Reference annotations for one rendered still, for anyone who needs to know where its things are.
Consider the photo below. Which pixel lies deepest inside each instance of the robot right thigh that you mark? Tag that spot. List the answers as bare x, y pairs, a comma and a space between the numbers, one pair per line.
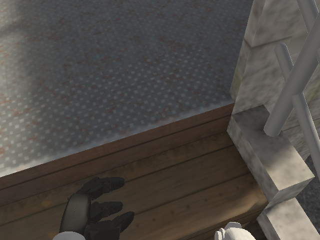
232, 233

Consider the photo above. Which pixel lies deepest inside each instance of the left robot hand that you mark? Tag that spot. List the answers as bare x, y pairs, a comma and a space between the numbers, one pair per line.
82, 217

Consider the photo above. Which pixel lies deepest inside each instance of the right robot shin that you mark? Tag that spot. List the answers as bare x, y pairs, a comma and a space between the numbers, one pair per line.
233, 225

